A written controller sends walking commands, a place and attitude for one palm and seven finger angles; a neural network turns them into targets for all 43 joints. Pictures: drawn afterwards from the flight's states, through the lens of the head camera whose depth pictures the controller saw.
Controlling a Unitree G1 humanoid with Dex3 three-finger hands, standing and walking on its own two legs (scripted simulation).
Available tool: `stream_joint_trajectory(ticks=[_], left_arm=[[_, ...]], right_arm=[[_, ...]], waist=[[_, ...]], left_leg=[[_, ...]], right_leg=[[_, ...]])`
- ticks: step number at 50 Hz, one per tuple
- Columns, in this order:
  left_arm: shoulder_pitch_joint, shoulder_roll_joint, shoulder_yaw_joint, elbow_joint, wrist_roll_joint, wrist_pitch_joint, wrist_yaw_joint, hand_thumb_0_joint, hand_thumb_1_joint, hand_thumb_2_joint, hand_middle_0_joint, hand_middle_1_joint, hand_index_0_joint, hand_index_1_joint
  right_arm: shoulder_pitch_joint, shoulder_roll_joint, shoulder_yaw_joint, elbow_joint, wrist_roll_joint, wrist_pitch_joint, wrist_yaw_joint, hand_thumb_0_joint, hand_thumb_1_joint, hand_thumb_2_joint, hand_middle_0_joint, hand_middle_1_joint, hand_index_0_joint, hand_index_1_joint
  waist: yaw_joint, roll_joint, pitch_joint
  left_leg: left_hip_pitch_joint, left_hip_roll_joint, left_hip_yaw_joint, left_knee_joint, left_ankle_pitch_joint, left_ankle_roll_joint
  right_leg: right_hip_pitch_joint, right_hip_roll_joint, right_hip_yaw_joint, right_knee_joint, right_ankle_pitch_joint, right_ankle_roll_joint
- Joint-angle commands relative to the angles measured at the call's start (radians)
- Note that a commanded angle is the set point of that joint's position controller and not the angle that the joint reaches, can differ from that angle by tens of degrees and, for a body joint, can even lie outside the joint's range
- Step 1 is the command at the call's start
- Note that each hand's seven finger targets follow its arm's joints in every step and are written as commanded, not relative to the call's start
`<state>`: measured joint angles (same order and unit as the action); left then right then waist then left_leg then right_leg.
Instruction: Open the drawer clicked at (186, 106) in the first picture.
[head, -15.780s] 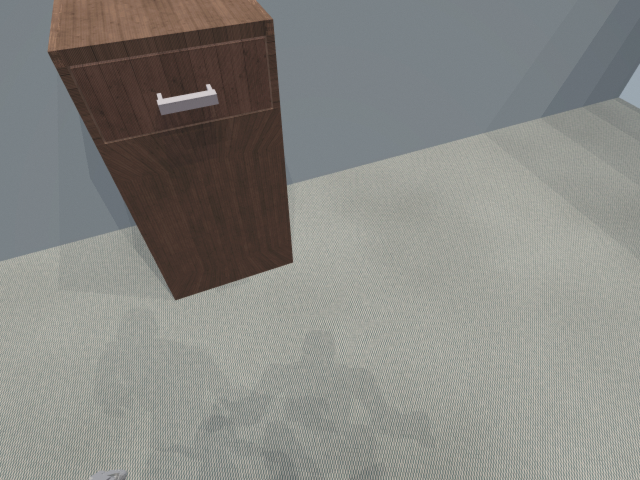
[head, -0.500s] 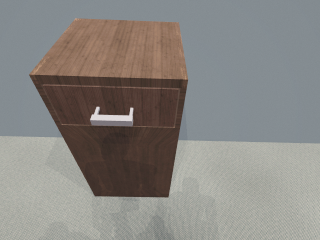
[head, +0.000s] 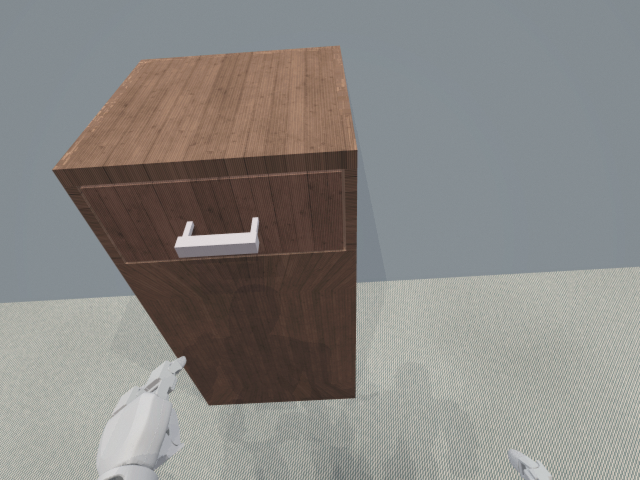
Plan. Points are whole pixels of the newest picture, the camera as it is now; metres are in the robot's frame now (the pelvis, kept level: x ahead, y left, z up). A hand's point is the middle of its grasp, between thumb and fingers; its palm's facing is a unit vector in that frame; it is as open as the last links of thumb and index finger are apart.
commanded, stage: raise the hand with hooked fingers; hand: left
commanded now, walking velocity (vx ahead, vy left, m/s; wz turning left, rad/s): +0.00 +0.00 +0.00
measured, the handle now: (220, 235) +0.50 +0.19 +0.03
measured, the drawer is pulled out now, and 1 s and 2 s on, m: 0.00 0.00 0.00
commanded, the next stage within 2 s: move the hooked fingers above the handle in 1.66 s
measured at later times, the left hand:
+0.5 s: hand (173, 391) +0.23 +0.19 +0.02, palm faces +0.03 -0.10 -0.99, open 10.4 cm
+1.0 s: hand (149, 313) +0.29 +0.22 +0.10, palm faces +0.10 -0.08 -0.99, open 13.2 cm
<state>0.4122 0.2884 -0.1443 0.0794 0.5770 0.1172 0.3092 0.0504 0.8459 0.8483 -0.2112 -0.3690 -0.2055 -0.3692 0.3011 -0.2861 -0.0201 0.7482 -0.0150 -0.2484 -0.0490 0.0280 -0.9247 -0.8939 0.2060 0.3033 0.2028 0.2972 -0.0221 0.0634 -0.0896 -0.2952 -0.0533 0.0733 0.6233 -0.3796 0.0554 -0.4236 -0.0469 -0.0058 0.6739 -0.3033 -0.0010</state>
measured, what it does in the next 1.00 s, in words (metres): stands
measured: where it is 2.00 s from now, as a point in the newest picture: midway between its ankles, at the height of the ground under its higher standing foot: outside the picture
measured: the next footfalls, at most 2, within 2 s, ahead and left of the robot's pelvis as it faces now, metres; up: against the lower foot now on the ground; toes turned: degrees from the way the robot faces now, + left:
none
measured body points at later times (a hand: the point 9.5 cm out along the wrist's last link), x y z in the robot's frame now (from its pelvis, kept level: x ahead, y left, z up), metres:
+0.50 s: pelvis +0.01 -0.05 +0.00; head +0.03 -0.08 +0.45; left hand +0.22 +0.20 +0.08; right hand +0.25 -0.22 -0.09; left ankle -0.03 +0.08 -0.72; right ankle +0.03 -0.13 -0.72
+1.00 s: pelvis +0.02 -0.02 +0.02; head +0.02 -0.05 +0.46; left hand +0.28 +0.22 +0.15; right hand +0.22 -0.24 -0.09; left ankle -0.03 +0.08 -0.72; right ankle +0.03 -0.13 -0.72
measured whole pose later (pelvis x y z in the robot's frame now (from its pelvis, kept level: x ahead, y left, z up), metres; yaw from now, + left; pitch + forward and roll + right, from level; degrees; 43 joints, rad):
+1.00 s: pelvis +0.02 -0.02 +0.02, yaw +0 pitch +1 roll +0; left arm 0.05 0.43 -0.08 -0.05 0.96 0.09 0.14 0.00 -0.34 0.36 -0.31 -1.10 -0.31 -1.11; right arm 0.11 -0.26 -0.02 0.62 0.00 0.11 0.00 0.01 -0.90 -0.89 0.20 0.30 0.20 0.30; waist 0.08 0.08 -0.02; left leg -0.16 -0.02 0.05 0.45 -0.32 0.03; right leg -0.28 -0.01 -0.02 0.50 -0.24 -0.01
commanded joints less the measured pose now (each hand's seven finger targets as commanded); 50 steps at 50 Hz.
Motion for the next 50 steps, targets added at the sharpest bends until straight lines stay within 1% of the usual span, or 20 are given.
stream_joint_trajectory(ticks=[1, 2, 3, 6, 7, 9, 11, 14, 17, 20, 22, 24, 25, 26, 29, 31, 36, 40, 44, 50], left_arm=[[0.330, 0.003, 0.044, 0.012, 0.367, -0.076, 0.092, 0.000, 0.597, 0.770, -0.222, -0.495, -0.222, -0.495], [0.303, -0.005, 0.038, -0.024, 0.408, -0.102, 0.095, 0.000, 0.573, 0.760, -0.223, -0.510, -0.223, -0.510], [0.274, 0.021, 0.063, -0.077, 0.441, -0.125, 0.104, 0.000, 0.550, 0.750, -0.225, -0.525, -0.225, -0.525], [0.162, 0.127, 0.163, -0.186, 0.518, -0.140, 0.160, 0.000, 0.480, 0.720, -0.230, -0.570, -0.230, -0.570], [0.100, 0.122, 0.151, -0.228, 0.539, -0.127, 0.180, 0.000, 0.457, 0.710, -0.232, -0.585, -0.232, -0.585], [-0.026, 0.126, 0.146, -0.247, 0.572, -0.115, 0.214, 0.000, 0.410, 0.690, -0.235, -0.615, -0.235, -0.615], [-0.195, 0.185, 0.169, -0.323, 0.598, -0.107, 0.239, 0.000, 0.363, 0.670, -0.238, -0.645, -0.238, -0.645], [-0.315, 0.187, 0.144, -0.354, 0.544, -0.111, 0.217, 0.000, 0.293, 0.640, -0.243, -0.690, -0.243, -0.690], [-0.360, 0.173, 0.104, -0.334, 0.486, -0.119, 0.149, 0.000, 0.223, 0.610, -0.248, -0.735, -0.248, -0.735], [-0.292, 0.184, 0.107, -0.259, 0.459, -0.104, 0.068, 0.000, 0.153, 0.580, -0.253, -0.780, -0.253, -0.780], [-0.254, 0.184, 0.112, -0.253, 0.445, -0.094, 0.021, 0.000, 0.107, 0.560, -0.257, -0.810, -0.257, -0.810], [-0.185, 0.208, 0.144, -0.255, 0.433, -0.098, -0.011, 0.000, 0.060, 0.540, -0.260, -0.840, -0.260, -0.840], [-0.179, 0.229, 0.168, -0.262, 0.432, -0.103, -0.019, 0.000, 0.037, 0.530, -0.262, -0.855, -0.262, -0.855], [-0.162, 0.248, 0.198, -0.270, 0.433, -0.103, -0.023, 0.000, 0.013, 0.520, -0.263, -0.870, -0.263, -0.870], [-0.199, 0.269, 0.229, -0.310, 0.433, -0.114, -0.017, 0.000, -0.057, 0.490, -0.268, -0.915, -0.268, -0.915], [-0.242, 0.295, 0.260, -0.346, 0.433, -0.114, -0.005, 0.000, -0.103, 0.470, -0.272, -0.945, -0.272, -0.945], [-0.352, 0.284, 0.235, -0.372, 0.412, -0.099, 0.001, 0.000, -0.220, 0.420, -0.280, -1.020, -0.280, -1.020], [-0.424, 0.276, 0.192, -0.364, 0.400, -0.077, -0.037, 0.000, -0.313, 0.380, -0.287, -1.080, -0.287, -1.080], [-0.489, 0.309, 0.197, -0.335, 0.393, -0.043, -0.090, 0.000, -0.407, 0.340, -0.293, -1.140, -0.293, -1.140], [-0.646, 0.355, 0.202, -0.328, 0.387, -0.018, -0.164, 0.000, -0.500, 0.300, -0.300, -1.200, -0.300, -1.200]], right_arm=[[-0.248, -0.096, -0.049, -0.312, -0.041, 0.123, 0.084, 0.000, -0.900, -0.900, 0.200, 0.300, 0.200, 0.300], [-0.288, -0.089, -0.040, -0.349, -0.033, 0.176, 0.106, 0.000, -0.900, -0.900, 0.200, 0.300, 0.200, 0.300], [-0.327, -0.080, -0.038, -0.386, -0.023, 0.214, 0.122, 0.000, -0.900, -0.900, 0.200, 0.300, 0.200, 0.300], [-0.369, -0.054, -0.030, -0.414, -0.012, 0.287, 0.140, 0.000, -0.900, -0.900, 0.200, 0.300, 0.200, 0.300], [-0.369, -0.046, -0.029, -0.421, -0.016, 0.304, 0.141, 0.000, -0.900, -0.900, 0.200, 0.300, 0.200, 0.300], [-0.351, -0.028, -0.032, -0.407, -0.021, 0.310, 0.133, 0.000, -0.900, -0.900, 0.200, 0.300, 0.200, 0.300], [-0.330, -0.030, -0.040, -0.384, -0.041, 0.308, 0.121, 0.000, -0.900, -0.900, 0.200, 0.300, 0.200, 0.300], [-0.348, -0.029, -0.041, -0.368, -0.046, 0.293, 0.096, 0.000, -0.900, -0.900, 0.200, 0.300, 0.200, 0.300], [-0.360, -0.025, -0.028, -0.345, -0.049, 0.282, 0.071, 0.000, -0.900, -0.900, 0.200, 0.300, 0.200, 0.300], [-0.362, -0.022, -0.014, -0.333, -0.043, 0.284, 0.060, 0.000, -0.900, -0.900, 0.200, 0.300, 0.200, 0.300], [-0.353, -0.021, -0.009, -0.326, -0.035, 0.287, 0.059, 0.000, -0.900, -0.900, 0.200, 0.300, 0.200, 0.300], [-0.351, -0.019, -0.004, -0.331, -0.029, 0.283, 0.058, 0.000, -0.900, -0.900, 0.200, 0.300, 0.200, 0.300], [-0.347, -0.021, -0.002, -0.327, -0.027, 0.283, 0.059, 0.000, -0.900, -0.900, 0.200, 0.300, 0.200, 0.300], [-0.346, -0.025, -0.001, -0.328, -0.028, 0.282, 0.058, 0.000, -0.900, -0.900, 0.200, 0.300, 0.200, 0.300], [-0.337, -0.024, -0.007, -0.319, -0.023, 0.282, 0.059, 0.000, -0.900, -0.900, 0.200, 0.300, 0.200, 0.300], [-0.341, -0.029, -0.016, -0.316, -0.020, 0.283, 0.055, 0.000, -0.900, -0.900, 0.200, 0.300, 0.200, 0.300], [-0.331, -0.040, -0.034, -0.299, -0.005, 0.278, 0.050, 0.000, -0.900, -0.900, 0.200, 0.300, 0.200, 0.300], [-0.329, -0.050, -0.039, -0.287, 0.005, 0.279, 0.046, 0.000, -0.900, -0.900, 0.200, 0.300, 0.200, 0.300], [-0.335, -0.055, -0.030, -0.285, 0.014, 0.293, 0.041, 0.000, -0.900, -0.900, 0.200, 0.300, 0.200, 0.300], [-0.337, -0.056, -0.015, -0.282, 0.023, 0.318, 0.040, 0.000, -0.900, -0.900, 0.200, 0.300, 0.200, 0.300]], waist=[[0.127, -0.280, 0.086], [0.140, -0.284, 0.053], [0.157, -0.254, 0.022], [0.187, -0.105, -0.046], [0.178, -0.069, -0.077], [0.155, -0.059, -0.140], [0.121, -0.042, -0.205], [0.062, -0.028, -0.202], [0.038, -0.048, -0.143], [0.065, -0.110, -0.122], [0.087, -0.101, -0.123], [0.118, -0.131, -0.129], [0.123, -0.140, -0.136], [0.139, -0.130, -0.136], [0.139, -0.134, -0.146], [0.142, -0.101, -0.165], [0.120, -0.062, -0.191], [0.112, -0.062, -0.161], [0.116, -0.064, -0.117], [0.115, -0.023, -0.129]], left_leg=[[-0.214, 0.026, -0.084, -0.063, 0.166, -0.063], [-0.224, 0.025, -0.067, -0.058, 0.185, -0.067], [-0.226, 0.023, -0.056, -0.052, 0.202, -0.066], [-0.204, 0.007, -0.046, -0.038, 0.210, -0.063], [-0.190, 0.004, -0.044, -0.029, 0.208, -0.059], [-0.148, 0.002, -0.044, -0.002, 0.230, -0.048], [-0.085, 0.000, -0.066, 0.034, 0.231, -0.039], [-0.025, -0.004, -0.060, 0.059, 0.212, -0.019], [-0.032, -0.008, -0.057, 0.043, 0.187, -0.009], [-0.070, -0.003, -0.052, -0.009, 0.200, -0.012], [-0.067, 0.000, -0.050, -0.041, 0.228, -0.018], [-0.081, 0.004, -0.048, -0.072, 0.267, -0.022], [-0.086, 0.006, -0.045, -0.084, 0.272, -0.023], [-0.087, 0.005, -0.046, -0.096, 0.283, -0.025], [-0.081, 0.008, -0.046, -0.120, 0.306, -0.024], [-0.058, 0.008, -0.044, -0.129, 0.318, -0.024], [0.007, 0.009, -0.047, -0.147, 0.352, -0.023], [0.050, 0.016, -0.045, -0.170, 0.380, -0.023], [0.068, 0.022, -0.048, -0.206, 0.384, -0.027], [0.120, 0.031, -0.059, -0.245, 0.448, -0.038]], right_leg=[[-0.020, 0.085, 0.060, -0.105, -0.082, -0.091], [0.008, 0.084, 0.063, -0.071, -0.017, -0.094], [0.030, 0.082, 0.070, -0.050, 0.024, -0.097], [0.079, 0.083, 0.110, -0.015, 0.081, -0.104], [0.072, 0.085, 0.126, -0.012, 0.093, -0.104], [0.054, 0.089, 0.165, -0.017, 0.140, -0.100], [0.019, 0.082, 0.205, -0.026, 0.130, -0.091], [0.005, 0.066, 0.198, -0.072, 0.134, -0.072], [0.044, 0.056, 0.172, -0.115, 0.143, -0.052], [0.135, 0.049, 0.149, -0.138, 0.198, -0.040], [0.186, 0.048, 0.137, -0.143, 0.227, -0.042], [0.253, 0.045, 0.130, -0.141, 0.293, -0.041], [0.274, 0.043, 0.133, -0.145, 0.303, -0.039], [0.300, 0.043, 0.138, -0.147, 0.312, -0.040], [0.333, 0.037, 0.133, -0.147, 0.366, -0.040], [0.343, 0.038, 0.131, -0.153, 0.359, -0.043], [0.329, 0.039, 0.093, -0.163, 0.342, -0.044], [0.307, 0.039, 0.053, -0.179, 0.333, -0.043], [0.314, 0.043, 0.027, -0.202, 0.300, -0.043], [0.354, 0.051, 0.003, -0.222, 0.323, -0.048]])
